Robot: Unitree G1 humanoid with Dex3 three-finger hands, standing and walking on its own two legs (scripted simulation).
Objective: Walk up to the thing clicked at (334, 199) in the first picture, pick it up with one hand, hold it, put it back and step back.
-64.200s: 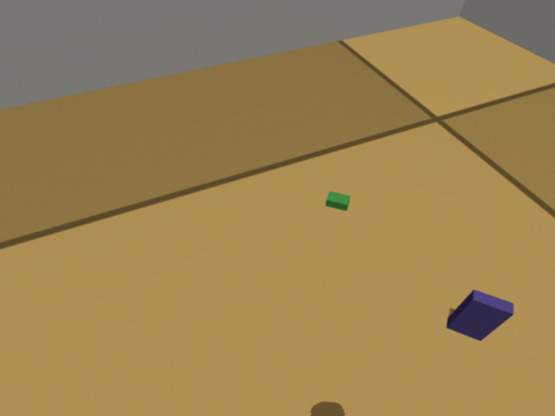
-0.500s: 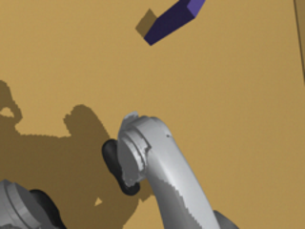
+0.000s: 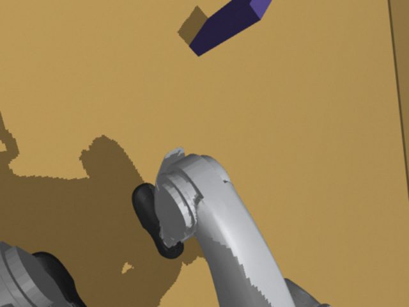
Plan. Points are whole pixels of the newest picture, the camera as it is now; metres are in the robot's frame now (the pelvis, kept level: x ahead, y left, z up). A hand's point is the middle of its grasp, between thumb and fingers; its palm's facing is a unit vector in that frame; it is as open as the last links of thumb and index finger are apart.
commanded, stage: close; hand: left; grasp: from above
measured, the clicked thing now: out of the picture +0.48 +0.38 -0.31
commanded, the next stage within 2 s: none
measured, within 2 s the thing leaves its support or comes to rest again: neither
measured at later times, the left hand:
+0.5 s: hand out of the picture +0.47 +0.37 -0.28, palm faces -0.28 -0.37 -0.89, open 13.5 cm
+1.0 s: hand out of the picture +0.46 +0.37 -0.28, palm faces -0.28 -0.37 -0.89, open 13.0 cm
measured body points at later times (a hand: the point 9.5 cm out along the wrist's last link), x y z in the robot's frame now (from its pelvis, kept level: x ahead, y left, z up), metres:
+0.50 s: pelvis +0.00 +0.00 +0.00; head +0.33 +0.12 +0.28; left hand +0.48 +0.38 -0.23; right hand +0.02 -0.24 -0.04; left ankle +0.06 +0.12 -0.29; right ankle +0.13 -0.11 -0.29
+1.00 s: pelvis +0.00 +0.00 +0.00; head +0.32 +0.13 +0.28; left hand +0.48 +0.38 -0.23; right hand +0.02 -0.24 -0.04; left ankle +0.06 +0.12 -0.29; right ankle +0.13 -0.11 -0.29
